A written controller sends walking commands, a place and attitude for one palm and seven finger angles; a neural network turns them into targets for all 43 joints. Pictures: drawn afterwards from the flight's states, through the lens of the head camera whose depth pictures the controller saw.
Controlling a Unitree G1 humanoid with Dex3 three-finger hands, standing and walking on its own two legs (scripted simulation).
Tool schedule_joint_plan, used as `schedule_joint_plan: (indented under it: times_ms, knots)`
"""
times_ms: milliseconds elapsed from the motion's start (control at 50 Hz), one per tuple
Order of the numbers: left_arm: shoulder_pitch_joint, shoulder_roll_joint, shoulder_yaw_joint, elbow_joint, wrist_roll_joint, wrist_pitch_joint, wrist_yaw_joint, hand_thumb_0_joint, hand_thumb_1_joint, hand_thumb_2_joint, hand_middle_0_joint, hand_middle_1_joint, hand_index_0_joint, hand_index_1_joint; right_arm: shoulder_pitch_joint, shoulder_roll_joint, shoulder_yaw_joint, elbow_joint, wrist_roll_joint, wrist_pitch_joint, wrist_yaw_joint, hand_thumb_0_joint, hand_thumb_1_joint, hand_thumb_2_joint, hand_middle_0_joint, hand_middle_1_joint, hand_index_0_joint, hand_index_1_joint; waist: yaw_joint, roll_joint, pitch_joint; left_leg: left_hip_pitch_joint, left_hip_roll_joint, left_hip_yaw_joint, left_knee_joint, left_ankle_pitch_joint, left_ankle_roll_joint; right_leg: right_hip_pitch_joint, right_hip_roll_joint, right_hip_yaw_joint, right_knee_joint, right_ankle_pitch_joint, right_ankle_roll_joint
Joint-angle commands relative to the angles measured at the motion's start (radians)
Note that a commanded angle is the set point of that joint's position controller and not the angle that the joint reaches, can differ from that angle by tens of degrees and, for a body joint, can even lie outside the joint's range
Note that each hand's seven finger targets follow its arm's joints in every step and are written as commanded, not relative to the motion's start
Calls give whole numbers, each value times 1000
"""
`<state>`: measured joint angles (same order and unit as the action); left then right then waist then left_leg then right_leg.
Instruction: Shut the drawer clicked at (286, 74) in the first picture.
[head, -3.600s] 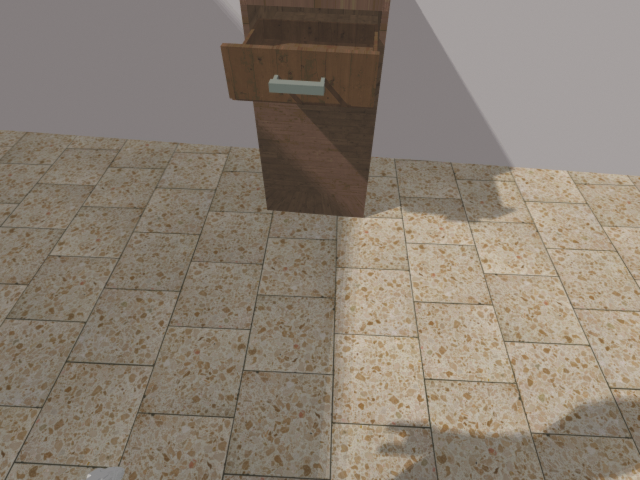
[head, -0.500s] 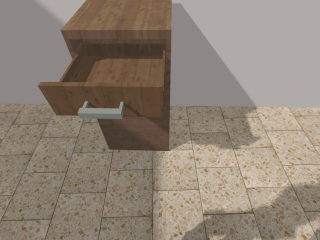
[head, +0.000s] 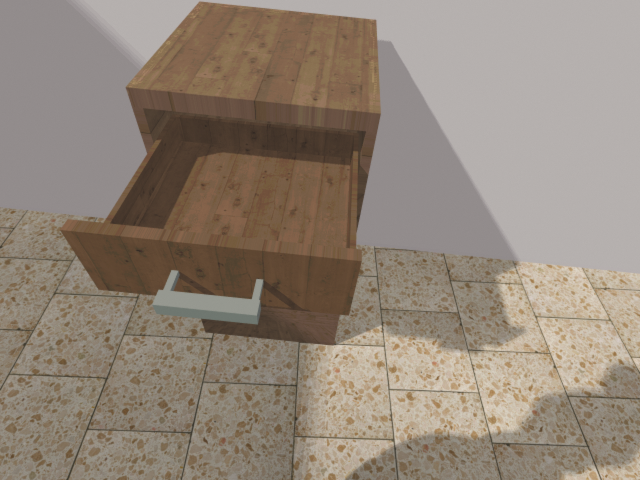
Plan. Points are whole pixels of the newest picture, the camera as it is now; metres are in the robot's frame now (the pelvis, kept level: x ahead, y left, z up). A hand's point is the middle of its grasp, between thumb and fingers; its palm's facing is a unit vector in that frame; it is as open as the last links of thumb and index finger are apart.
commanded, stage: come to a stop and stand still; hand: left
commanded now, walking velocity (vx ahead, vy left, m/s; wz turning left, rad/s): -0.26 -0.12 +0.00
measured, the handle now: (212, 294) +0.34 +0.18 +0.01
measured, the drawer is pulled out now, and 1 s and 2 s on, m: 0.30 0.30 0.30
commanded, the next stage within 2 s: look again from close up in 1.02 s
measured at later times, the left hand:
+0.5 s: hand out of the picture +0.05 +0.13 -0.15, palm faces +0.09 -0.95 -0.29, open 7.4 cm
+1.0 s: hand out of the picture -0.07 +0.15 -0.17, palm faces +0.08 -0.98 -0.16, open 7.4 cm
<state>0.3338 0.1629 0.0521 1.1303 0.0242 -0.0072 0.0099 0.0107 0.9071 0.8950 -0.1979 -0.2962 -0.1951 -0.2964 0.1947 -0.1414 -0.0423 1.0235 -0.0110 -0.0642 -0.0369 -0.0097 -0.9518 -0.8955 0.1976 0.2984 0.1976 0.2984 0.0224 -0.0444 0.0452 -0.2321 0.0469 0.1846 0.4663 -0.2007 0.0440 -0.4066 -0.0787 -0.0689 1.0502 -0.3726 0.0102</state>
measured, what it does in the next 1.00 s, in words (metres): steps on the spot: right foot, then left foot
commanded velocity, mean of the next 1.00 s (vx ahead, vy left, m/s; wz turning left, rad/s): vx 0.04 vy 0.03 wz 0.00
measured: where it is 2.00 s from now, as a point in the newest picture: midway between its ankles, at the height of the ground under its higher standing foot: outside the picture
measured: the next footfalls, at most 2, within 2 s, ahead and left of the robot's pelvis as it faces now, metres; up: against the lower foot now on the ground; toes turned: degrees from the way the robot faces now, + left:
right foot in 0.22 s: +0.10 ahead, -0.14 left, +0.00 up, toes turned -5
left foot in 0.78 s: -0.07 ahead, +0.07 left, +0.00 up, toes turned +4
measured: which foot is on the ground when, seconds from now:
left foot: down 0.00-0.24, up 0.26-0.76, down 0.78-1.00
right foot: up 0.00-0.20, down 0.22-0.78, up 0.80-1.00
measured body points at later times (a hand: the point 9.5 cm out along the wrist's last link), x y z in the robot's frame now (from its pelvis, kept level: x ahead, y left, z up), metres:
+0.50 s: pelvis -0.01 -0.06 +0.00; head +0.01 -0.11 +0.45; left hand +0.05 +0.18 -0.12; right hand +0.02 -0.30 -0.18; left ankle -0.07 +0.10 -0.65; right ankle +0.06 -0.13 -0.74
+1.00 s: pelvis -0.06 -0.03 +0.01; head -0.07 -0.01 +0.46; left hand -0.08 +0.20 -0.16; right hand -0.14 -0.24 -0.14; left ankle -0.11 +0.07 -0.74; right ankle -0.05 -0.15 -0.67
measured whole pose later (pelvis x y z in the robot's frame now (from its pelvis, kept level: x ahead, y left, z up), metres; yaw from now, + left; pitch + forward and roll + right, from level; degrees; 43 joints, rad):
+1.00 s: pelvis -0.06 -0.03 +0.01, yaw +2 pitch +1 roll +0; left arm 0.32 0.18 0.07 1.08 0.03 0.03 0.00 0.01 0.91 0.90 -0.20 -0.30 -0.19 -0.30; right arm 0.46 -0.10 -0.01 1.14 -0.02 -0.01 -0.04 0.01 -0.91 -0.90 0.20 0.30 0.20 0.30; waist -0.01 -0.04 -0.03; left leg -0.08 -0.01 0.06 0.30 -0.23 0.04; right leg -0.50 -0.03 -0.02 1.02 -0.27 0.03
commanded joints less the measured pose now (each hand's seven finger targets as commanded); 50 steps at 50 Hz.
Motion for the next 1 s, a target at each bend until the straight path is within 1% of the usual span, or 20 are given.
schedule_joint_plan:
  times_ms: [0,120,180,200,220,240,280,320,400,480,580,700,720,740,760,780,800,840,920,980]
  knots:
    - [105,-9,-9,-24,-9,20,20,0,900,900,-200,-300,-200,-300,55,-105,7,5,-5,8,-8,0,-900,-900,200,300,200,300,13,119,-43,13,243,-129,-192,603,93,71,-17,34,-164,64,24]
    - [16,42,3,-92,-3,38,30,0,900,900,-200,-300,-200,-300,52,-152,-28,12,-10,52,-10,0,-900,-900,200,300,200,300,-8,218,-3,29,264,-166,-130,534,110,98,5,10,-342,45,12]
    - [42,73,14,-101,-1,21,31,0,900,900,-200,-300,-200,-300,49,-145,-39,6,-6,67,-2,0,-900,-900,200,300,200,300,13,157,-22,7,205,-150,-19,381,47,194,8,16,-551,259,3]
    - [40,115,21,-108,5,10,35,0,900,900,-200,-300,-200,-300,64,-113,-37,2,0,71,3,0,-900,-900,200,300,200,300,8,33,-34,-35,116,-95,81,190,-14,225,-75,128,-623,515,-20]
    - [11,186,28,-119,8,3,34,0,900,900,-200,-300,-200,-300,101,-68,-34,-9,6,77,12,0,-900,-900,200,300,200,300,-20,-127,-57,-105,9,-32,194,-149,-65,245,-246,266,-659,753,-99]
    - [32,209,35,-125,0,0,35,0,900,900,-200,-300,-200,-300,84,-60,-33,-18,5,99,7,0,-900,-900,200,300,200,300,18,-200,-114,-107,-26,-103,364,-399,-72,232,-332,340,-708,868,-184]
    - [-35,169,26,-136,-1,3,43,0,900,900,-200,-300,-200,-300,98,-80,-40,-9,1,117,3,0,-900,-900,200,300,200,300,-17,-153,-94,-155,-26,-195,569,-366,-73,208,-300,298,-696,835,-221]
    - [-72,160,28,-157,-3,1,45,0,900,900,-200,-300,-200,-300,100,-89,-43,4,-3,121,11,0,-900,-900,200,300,200,300,-19,-77,-72,-211,-27,-214,684,-266,-87,217,-253,236,-690,752,-205]
    - [-64,166,41,-175,-5,1,50,0,900,900,-200,-300,-200,-300,81,-112,-46,-14,-14,131,26,0,-900,-900,200,300,200,300,7,-82,-58,-253,-18,-228,689,-169,-105,227,-243,251,-765,396,-178]
    - [-57,181,47,-181,2,6,43,0,900,900,-200,-300,-200,-300,84,-113,-42,-24,-16,127,36,0,-900,-900,200,300,200,300,20,-132,-48,-223,-5,-203,522,-176,-104,231,-228,284,-854,13,-153]
    - [-62,210,55,-178,12,13,28,0,900,900,-200,-300,-200,-300,146,-96,-30,-10,-11,117,42,0,-900,-900,200,300,200,300,12,-167,-39,-76,-37,-120,291,-258,-80,165,-197,292,-957,-173,-133]
    - [-112,181,50,-135,2,34,27,0,900,900,-200,-300,-200,-300,412,-62,-7,90,-11,91,27,0,-900,-900,200,300,200,300,-80,-101,-38,249,-87,-45,-146,-149,-18,8,-86,172,-936,-247,-20]
    - [-116,139,40,-130,-5,38,23,0,900,900,-200,-300,-200,-300,429,-72,-4,93,-19,85,17,0,-900,-900,200,300,200,300,-88,3,19,233,-28,-127,-255,-214,7,-62,-37,134,-801,-235,-4]
    - [-96,61,26,-137,-16,39,17,0,900,900,-200,-300,-200,-300,407,-124,-11,78,-34,76,9,0,-900,-900,200,300,200,300,-82,240,52,162,155,-399,-398,-448,64,-138,76,26,-498,-113,19]
    - [-83,31,29,-156,-17,43,11,0,900,900,-200,-300,-200,-300,278,-200,-19,17,-26,82,-9,0,-900,-900,200,300,200,300,-41,306,136,-64,313,-531,-458,-533,100,-165,112,5,-240,-58,11]
    - [-106,52,34,-168,2,48,1,0,900,900,-200,-300,-200,-300,190,-206,-13,-7,-25,75,-6,0,-900,-900,200,300,200,300,-21,313,146,-193,325,-581,-476,-565,120,-142,63,103,-106,-27,-12]
    - [-69,85,44,-148,9,44,-7,0,900,900,-200,-300,-200,-300,109,-161,1,-7,-19,64,-5,0,-900,-900,200,300,200,300,25,251,167,-213,254,-465,-460,-487,94,-142,72,111,-30,47,-8]
    - [0,76,39,-107,7,29,-17,0,900,900,-200,-300,-200,-300,108,-141,7,1,-8,37,-6,0,-900,-900,200,300,200,300,34,164,118,-112,169,-334,-394,-280,80,-153,73,83,83,140,9]
    - [-63,61,22,-121,3,13,-10,0,900,900,-200,-300,-200,-300,273,-112,7,69,-7,18,-17,0,-900,-900,200,300,200,300,-39,151,88,136,199,-346,-318,-85,119,-282,31,66,-5,103,15]
    - [-122,43,6,-132,1,10,-8,0,900,900,-200,-300,-200,-300,332,-94,9,102,-13,16,-22,0,-900,-900,200,300,200,300,-73,169,92,178,222,-352,-288,68,140,-231,10,34,-168,42,16]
